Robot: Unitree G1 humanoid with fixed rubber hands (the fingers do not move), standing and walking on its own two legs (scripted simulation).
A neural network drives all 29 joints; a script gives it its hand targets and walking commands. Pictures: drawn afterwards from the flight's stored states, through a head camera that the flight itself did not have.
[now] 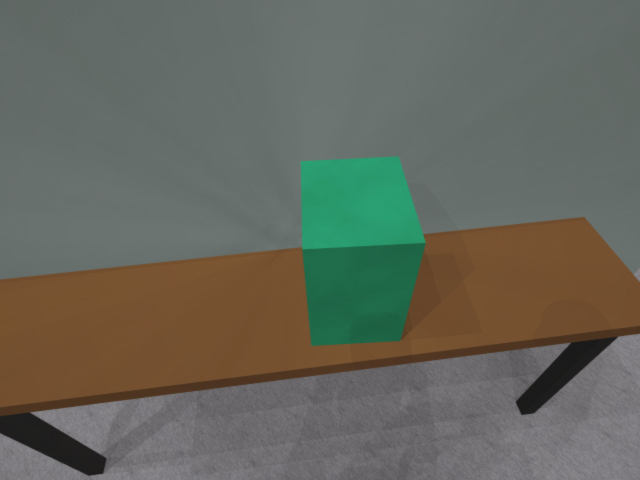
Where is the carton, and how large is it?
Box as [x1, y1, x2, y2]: [301, 156, 425, 345]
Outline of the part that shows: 398,156 301,161 302,251 311,345 390,341 400,339 425,242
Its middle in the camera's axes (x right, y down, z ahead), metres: +0.06 +0.03 +0.69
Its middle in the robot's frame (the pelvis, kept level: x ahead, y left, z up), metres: +0.49 -0.05 -0.05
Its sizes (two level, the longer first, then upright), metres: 0.201 0.168 0.275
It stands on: a table, 0.59 m high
